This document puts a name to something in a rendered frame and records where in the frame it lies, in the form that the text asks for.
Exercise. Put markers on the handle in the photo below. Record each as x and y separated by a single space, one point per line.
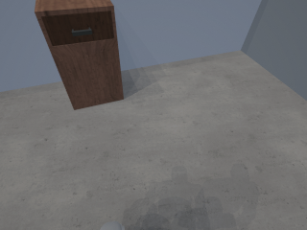
82 32

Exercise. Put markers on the cabinet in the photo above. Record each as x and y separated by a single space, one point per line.
90 71

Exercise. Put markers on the drawer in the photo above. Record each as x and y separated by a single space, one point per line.
59 27

